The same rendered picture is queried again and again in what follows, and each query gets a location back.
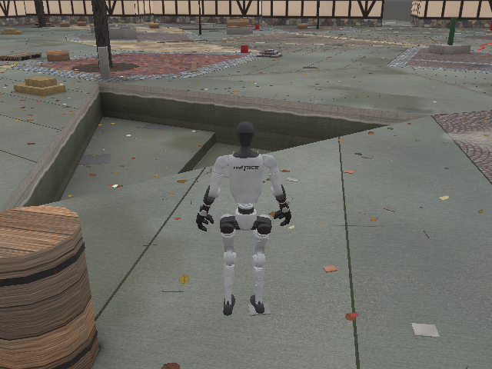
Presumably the robot right forearm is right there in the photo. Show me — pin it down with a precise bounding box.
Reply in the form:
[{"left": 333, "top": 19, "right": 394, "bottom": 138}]
[{"left": 275, "top": 184, "right": 290, "bottom": 213}]

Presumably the robot right foot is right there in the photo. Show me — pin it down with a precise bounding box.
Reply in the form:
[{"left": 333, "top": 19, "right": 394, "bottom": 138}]
[{"left": 250, "top": 295, "right": 264, "bottom": 314}]

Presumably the left robot hand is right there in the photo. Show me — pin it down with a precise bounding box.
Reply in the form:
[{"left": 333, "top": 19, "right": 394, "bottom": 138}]
[{"left": 196, "top": 213, "right": 214, "bottom": 231}]

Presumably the robot right upper arm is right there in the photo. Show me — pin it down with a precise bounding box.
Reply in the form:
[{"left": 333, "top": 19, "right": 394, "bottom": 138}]
[{"left": 262, "top": 155, "right": 283, "bottom": 196}]

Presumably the robot left upper arm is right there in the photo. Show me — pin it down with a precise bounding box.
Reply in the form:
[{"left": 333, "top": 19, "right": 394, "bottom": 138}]
[{"left": 208, "top": 155, "right": 230, "bottom": 198}]

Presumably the right robot hand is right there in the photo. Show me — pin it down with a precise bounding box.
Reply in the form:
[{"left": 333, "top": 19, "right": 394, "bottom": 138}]
[{"left": 274, "top": 209, "right": 291, "bottom": 226}]

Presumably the robot left forearm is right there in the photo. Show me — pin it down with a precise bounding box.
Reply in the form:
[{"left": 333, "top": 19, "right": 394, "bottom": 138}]
[{"left": 198, "top": 185, "right": 215, "bottom": 216}]

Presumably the humanoid robot torso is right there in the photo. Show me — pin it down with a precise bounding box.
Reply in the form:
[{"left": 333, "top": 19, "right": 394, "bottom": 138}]
[{"left": 228, "top": 151, "right": 264, "bottom": 231}]

